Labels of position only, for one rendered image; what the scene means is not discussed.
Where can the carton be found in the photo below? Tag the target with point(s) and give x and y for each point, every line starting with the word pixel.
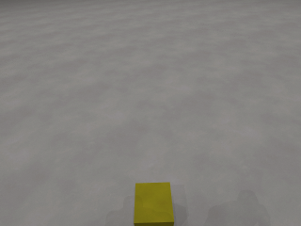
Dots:
pixel 153 204

